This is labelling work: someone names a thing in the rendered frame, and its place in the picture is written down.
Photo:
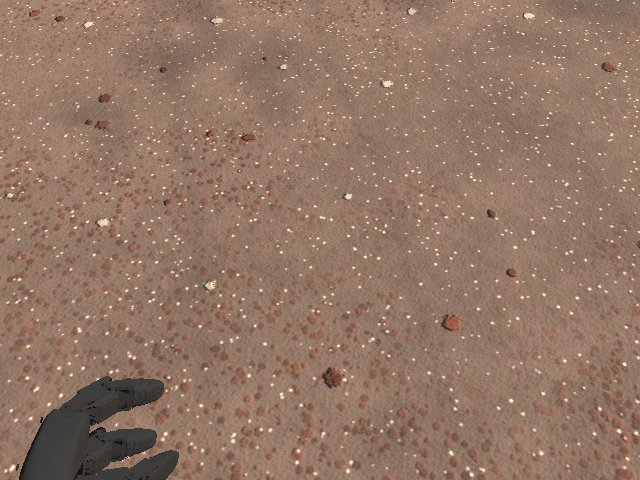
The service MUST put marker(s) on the left robot hand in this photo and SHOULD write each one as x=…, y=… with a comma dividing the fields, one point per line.
x=63, y=448

